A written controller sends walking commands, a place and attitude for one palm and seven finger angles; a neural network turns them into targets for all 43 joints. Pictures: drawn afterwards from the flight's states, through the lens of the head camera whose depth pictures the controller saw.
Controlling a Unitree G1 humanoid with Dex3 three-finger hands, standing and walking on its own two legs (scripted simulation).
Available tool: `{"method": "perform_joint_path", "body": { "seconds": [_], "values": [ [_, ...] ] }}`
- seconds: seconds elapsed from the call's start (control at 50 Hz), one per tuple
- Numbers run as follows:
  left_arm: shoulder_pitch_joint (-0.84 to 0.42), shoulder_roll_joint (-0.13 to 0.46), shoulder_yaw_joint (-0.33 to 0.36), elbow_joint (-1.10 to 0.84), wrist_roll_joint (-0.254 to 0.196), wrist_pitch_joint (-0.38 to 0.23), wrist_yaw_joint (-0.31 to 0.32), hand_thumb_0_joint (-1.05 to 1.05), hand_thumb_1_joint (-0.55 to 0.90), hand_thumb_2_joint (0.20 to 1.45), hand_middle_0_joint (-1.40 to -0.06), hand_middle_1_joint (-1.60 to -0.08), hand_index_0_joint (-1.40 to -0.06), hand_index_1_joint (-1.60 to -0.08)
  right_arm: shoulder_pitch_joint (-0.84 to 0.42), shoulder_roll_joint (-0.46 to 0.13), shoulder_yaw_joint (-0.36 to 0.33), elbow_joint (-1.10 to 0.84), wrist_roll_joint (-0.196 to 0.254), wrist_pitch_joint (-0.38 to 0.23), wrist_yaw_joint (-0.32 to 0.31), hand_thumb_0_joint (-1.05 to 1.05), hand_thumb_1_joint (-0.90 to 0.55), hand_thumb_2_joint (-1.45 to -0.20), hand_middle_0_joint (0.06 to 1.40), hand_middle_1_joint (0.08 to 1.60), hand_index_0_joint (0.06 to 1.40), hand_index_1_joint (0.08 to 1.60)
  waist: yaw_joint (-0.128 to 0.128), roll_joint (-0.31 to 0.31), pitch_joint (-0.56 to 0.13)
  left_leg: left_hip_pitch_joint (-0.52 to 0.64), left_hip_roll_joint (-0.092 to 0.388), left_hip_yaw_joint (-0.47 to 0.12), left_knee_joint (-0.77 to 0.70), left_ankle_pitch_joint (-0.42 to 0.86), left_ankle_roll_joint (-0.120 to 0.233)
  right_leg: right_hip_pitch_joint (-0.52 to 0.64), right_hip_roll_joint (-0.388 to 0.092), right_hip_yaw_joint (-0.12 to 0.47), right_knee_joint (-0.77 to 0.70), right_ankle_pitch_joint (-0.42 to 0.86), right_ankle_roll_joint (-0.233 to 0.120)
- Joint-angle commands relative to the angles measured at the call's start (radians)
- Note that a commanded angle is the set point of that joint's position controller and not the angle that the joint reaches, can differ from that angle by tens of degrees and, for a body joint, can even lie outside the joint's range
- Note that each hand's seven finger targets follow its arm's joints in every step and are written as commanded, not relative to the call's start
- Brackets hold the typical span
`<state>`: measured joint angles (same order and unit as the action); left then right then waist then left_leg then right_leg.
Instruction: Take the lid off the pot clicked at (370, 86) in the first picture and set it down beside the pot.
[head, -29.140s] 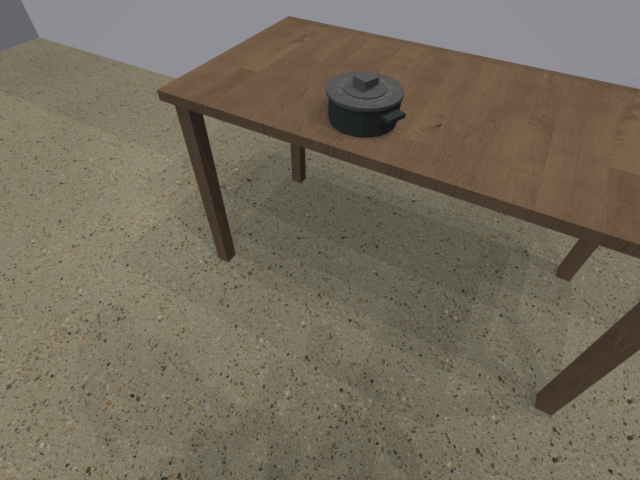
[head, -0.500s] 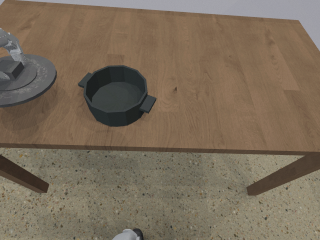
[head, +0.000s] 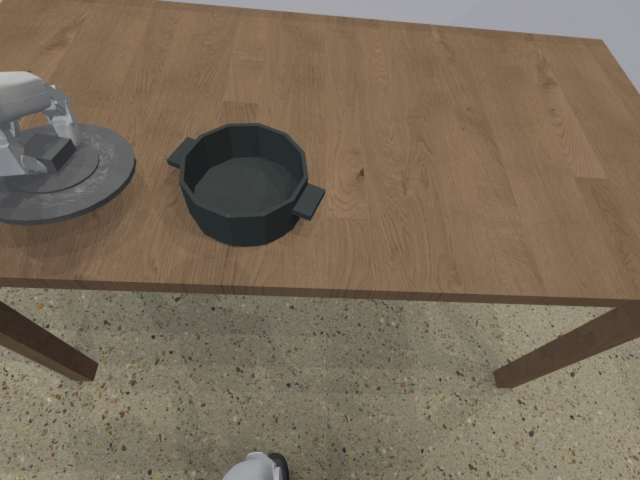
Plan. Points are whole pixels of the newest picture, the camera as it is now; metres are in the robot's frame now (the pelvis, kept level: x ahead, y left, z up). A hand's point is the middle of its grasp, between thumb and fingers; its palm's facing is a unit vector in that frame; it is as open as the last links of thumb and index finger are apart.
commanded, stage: lower the lid onto the table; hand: left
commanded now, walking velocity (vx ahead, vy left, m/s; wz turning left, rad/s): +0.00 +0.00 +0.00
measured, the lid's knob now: (46, 152) +0.48 +0.33 +0.09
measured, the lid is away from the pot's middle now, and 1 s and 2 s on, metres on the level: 0.23 0.22 0.23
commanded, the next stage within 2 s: open the fingers wide in 1.14 s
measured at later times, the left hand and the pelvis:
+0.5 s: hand (41, 157) +0.47 +0.33 +0.10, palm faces -0.46 -0.10 -0.88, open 7.9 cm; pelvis +0.00 +0.02 +0.00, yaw -1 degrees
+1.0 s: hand (57, 182) +0.46 +0.32 +0.06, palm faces -0.49 -0.10 -0.86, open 7.9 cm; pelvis +0.00 +0.01 -0.01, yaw -1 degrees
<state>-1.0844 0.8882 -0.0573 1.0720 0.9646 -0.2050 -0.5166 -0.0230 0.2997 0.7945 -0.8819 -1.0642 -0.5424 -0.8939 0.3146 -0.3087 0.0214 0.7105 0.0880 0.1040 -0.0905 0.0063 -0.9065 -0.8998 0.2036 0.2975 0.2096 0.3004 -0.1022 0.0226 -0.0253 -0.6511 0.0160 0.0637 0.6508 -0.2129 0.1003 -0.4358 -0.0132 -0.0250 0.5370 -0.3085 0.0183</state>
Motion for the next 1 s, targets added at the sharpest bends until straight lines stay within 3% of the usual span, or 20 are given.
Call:
{"method": "perform_joint_path", "body": {
  "seconds": [0.0,0.08,0.18,0.24,0.3,0.34,0.42,0.44,0.48,0.52,0.54,0.6,0.66,0.72,0.74,0.76,0.84,0.9,0.96,0.98],
  "values": [
    [-0.56,0.321,0.09,-0.209,-0.03,0.007,0.066,0.0,0.676,0.972,-0.992,-1.118,-0.771,-1.03,0.127,-0.213,-0.075,-0.045,-0.001,-0.026,-0.027,0.0,-0.9,-0.9,0.2,0.3,0.2,0.3,-0.017,0.162,-0.451,0.645,0.017,-0.13,-0.067,0.111,-0.021,-0.218,0.083,-0.052,-0.079,0.088,-0.054],
    [-0.596,0.313,0.083,-0.277,-0.012,-0.003,0.084,0.0,0.676,0.972,-0.992,-1.118,-0.771,-1.03,0.134,-0.212,-0.077,-0.044,-0.008,-0.038,-0.031,0.0,-0.9,-0.9,0.2,0.3,0.2,0.3,-0.013,0.246,-0.495,0.716,0.028,-0.153,-0.066,0.184,-0.036,-0.254,0.084,-0.051,-0.066,0.087,-0.059],
    [-0.527,0.333,0.121,-0.193,-0.025,0.002,0.094,0.0,0.676,0.972,-0.992,-1.118,-0.771,-1.03,0.148,-0.218,-0.08,-0.042,-0.005,-0.041,-0.032,0.0,-0.9,-0.9,0.2,0.3,0.2,0.3,-0.015,0.15,-0.478,0.663,0.023,-0.144,-0.06,0.183,-0.028,-0.227,0.083,-0.045,-0.069,0.113,-0.054],
    [-0.541,0.281,0.076,-0.197,-0.012,0.004,0.1,0.0,0.676,0.972,-0.992,-1.118,-0.771,-1.03,0.145,-0.216,-0.082,-0.039,-0.007,-0.045,-0.027,0.0,-0.9,-0.9,0.2,0.3,0.2,0.3,-0.011,0.191,-0.458,0.676,0.032,-0.156,-0.071,0.182,-0.037,-0.27,0.082,-0.045,-0.063,0.094,-0.059],
    [-0.556,0.292,0.079,-0.19,0.008,0.007,0.113,0.0,0.676,0.972,-0.992,-1.118,-0.771,-1.03,0.162,-0.218,-0.085,-0.033,-0.008,-0.043,-0.029,0.0,-0.9,-0.9,0.2,0.3,0.2,0.3,-0.018,0.203,-0.469,0.682,0.03,-0.165,-0.066,0.147,-0.041,-0.286,0.085,-0.043,-0.06,0.072,-0.059],
    [-0.571,0.3,0.093,-0.247,0.008,-0.007,0.117,0.0,0.676,0.972,-0.992,-1.118,-0.771,-1.03,0.16,-0.216,-0.085,-0.04,-0.014,-0.047,-0.03,0.0,-0.9,-0.9,0.2,0.3,0.2,0.3,-0.005,0.241,-0.522,0.731,0.038,-0.175,-0.055,0.258,-0.051,-0.289,0.085,-0.039,-0.048,0.104,-0.062],
    [-0.551,0.348,0.149,-0.218,0.001,-0.003,0.127,0.0,0.676,0.972,-0.992,-1.118,-0.771,-1.03,0.182,-0.221,-0.093,-0.037,-0.018,-0.039,-0.031,0.0,-0.9,-0.9,0.2,0.3,0.2,0.3,-0.011,0.19,-0.551,0.723,0.034,-0.177,-0.041,0.275,-0.048,-0.272,0.087,-0.039,-0.05,0.118,-0.056],
    [-0.539,0.324,0.135,-0.217,-0.001,-0.007,0.128,0.0,0.676,0.972,-0.992,-1.118,-0.771,-1.03,0.175,-0.214,-0.09,-0.041,-0.019,-0.042,-0.031,0.0,-0.9,-0.9,0.2,0.3,0.2,0.3,-0.008,0.195,-0.556,0.727,0.034,-0.167,-0.035,0.327,-0.046,-0.274,0.088,-0.036,-0.048,0.142,-0.057],
    [-0.538,0.33,0.131,-0.186,0.009,0.002,0.136,0.0,0.676,0.972,-0.992,-1.118,-0.771,-1.03,0.182,-0.219,-0.09,-0.035,-0.019,-0.032,-0.026,0.0,-0.9,-0.9,0.2,0.3,0.2,0.3,-0.017,0.187,-0.533,0.704,0.031,-0.17,-0.038,0.285,-0.048,-0.285,0.089,-0.039,-0.05,0.115,-0.054],
    [-0.531,0.259,0.078,-0.144,0.016,0.012,0.139,0.0,0.676,0.972,-0.992,-1.118,-0.771,-1.03,0.185,-0.218,-0.094,-0.028,-0.016,-0.029,-0.023,0.0,-0.9,-0.9,0.2,0.3,0.2,0.3,-0.026,0.191,-0.465,0.69,0.037,-0.185,-0.051,0.213,-0.054,-0.339,0.091,-0.042,-0.049,0.074,-0.056],
    [-0.547,0.221,0.05,-0.173,0.021,0.007,0.138,0.0,0.676,0.972,-0.992,-1.118,-0.771,-1.03,0.177,-0.214,-0.092,-0.03,-0.016,-0.031,-0.021,0.0,-0.9,-0.9,0.2,0.3,0.2,0.3,-0.019,0.237,-0.472,0.713,0.045,-0.193,-0.052,0.25,-0.065,-0.361,0.09,-0.039,-0.037,0.074,-0.06],
    [-0.532,0.297,0.105,-0.142,0.035,0.009,0.151,0.0,0.676,0.972,-0.992,-1.118,-0.771,-1.03,0.194,-0.219,-0.09,-0.031,-0.02,-0.024,-0.022,0.0,-0.9,-0.9,0.2,0.3,0.2,0.3,-0.02,0.198,-0.493,0.688,0.034,-0.192,-0.038,0.185,-0.055,-0.343,0.094,-0.036,-0.033,0.064,-0.06],
    [-0.536,0.245,0.069,-0.138,0.02,0.005,0.149,0.0,0.676,0.972,-0.992,-1.118,-0.771,-1.03,0.197,-0.217,-0.092,-0.031,-0.019,-0.026,-0.026,0.0,-0.9,-0.9,0.2,0.3,0.2,0.3,-0.036,0.2,-0.506,0.698,0.035,-0.187,-0.032,0.181,-0.05,-0.356,0.094,-0.03,-0.028,0.067,-0.056],
    [-0.559,0.286,0.088,-0.157,0.015,0.002,0.153,0.0,0.676,0.972,-0.992,-1.118,-0.771,-1.03,0.201,-0.221,-0.09,-0.028,-0.014,-0.03,-0.032,0.0,-0.9,-0.9,0.2,0.3,0.2,0.3,-0.038,0.178,-0.506,0.658,0.033,-0.179,-0.036,0.097,-0.041,-0.334,0.091,-0.029,-0.029,0.054,-0.056],
    [-0.563,0.301,0.104,-0.192,0.014,-0.012,0.154,0.0,0.676,0.972,-0.992,-1.118,-0.771,-1.03,0.193,-0.22,-0.086,-0.032,-0.016,-0.034,-0.037,0.0,-0.9,-0.9,0.2,0.3,0.2,0.3,-0.028,0.188,-0.535,0.677,0.041,-0.183,-0.031,0.15,-0.043,-0.332,0.09,-0.028,-0.017,0.075,-0.059],
    [-0.569,0.294,0.094,-0.201,0.014,-0.014,0.158,0.0,0.676,0.972,-0.992,-1.118,-0.771,-1.03,0.203,-0.22,-0.088,-0.03,-0.017,-0.035,-0.04,0.0,-0.9,-0.9,0.2,0.3,0.2,0.3,-0.038,0.212,-0.552,0.698,0.04,-0.185,-0.03,0.164,-0.048,-0.34,0.093,-0.029,-0.016,0.067,-0.056],
    [-0.517,0.285,0.1,-0.178,0.011,-0.028,0.166,0.0,0.676,0.972,-0.992,-1.118,-0.771,-1.03,0.194,-0.216,-0.081,-0.03,-0.014,-0.045,-0.048,0.0,-0.9,-0.9,0.2,0.3,0.2,0.3,-0.032,0.219,-0.511,0.679,0.046,-0.184,-0.032,0.155,-0.049,-0.362,0.093,-0.03,-0.012,0.063,-0.059],
    [-0.493,0.289,0.091,-0.116,0.01,-0.016,0.173,0.0,0.676,0.972,-0.992,-1.118,-0.771,-1.03,0.193,-0.222,-0.077,-0.026,-0.005,-0.041,-0.046,0.0,-0.9,-0.9,0.2,0.3,0.2,0.3,-0.044,0.174,-0.442,0.591,0.035,-0.167,-0.039,0.021,-0.037,-0.352,0.091,-0.03,-0.015,0.026,-0.057],
    [-0.503,0.347,0.125,-0.151,0.031,-0.026,0.189,0.0,0.676,0.972,-0.992,-1.118,-0.771,-1.03,0.199,-0.223,-0.072,-0.03,-0.01,-0.041,-0.051,0.0,-0.9,-0.9,0.2,0.3,0.2,0.3,-0.034,0.238,-0.495,0.628,0.036,-0.17,-0.022,0.108,-0.044,-0.348,0.094,-0.029,0.002,0.054,-0.062],
    [-0.513,0.315,0.101,-0.155,0.033,-0.024,0.189,0.0,0.676,0.972,-0.992,-1.118,-0.771,-1.03,0.197,-0.219,-0.074,-0.029,-0.01,-0.042,-0.05,0.0,-0.9,-0.9,0.2,0.3,0.2,0.3,-0.04,0.246,-0.493,0.634,0.037,-0.17,-0.019,0.113,-0.047,-0.363,0.093,-0.03,0.003,0.055,-0.061]
  ]
}}
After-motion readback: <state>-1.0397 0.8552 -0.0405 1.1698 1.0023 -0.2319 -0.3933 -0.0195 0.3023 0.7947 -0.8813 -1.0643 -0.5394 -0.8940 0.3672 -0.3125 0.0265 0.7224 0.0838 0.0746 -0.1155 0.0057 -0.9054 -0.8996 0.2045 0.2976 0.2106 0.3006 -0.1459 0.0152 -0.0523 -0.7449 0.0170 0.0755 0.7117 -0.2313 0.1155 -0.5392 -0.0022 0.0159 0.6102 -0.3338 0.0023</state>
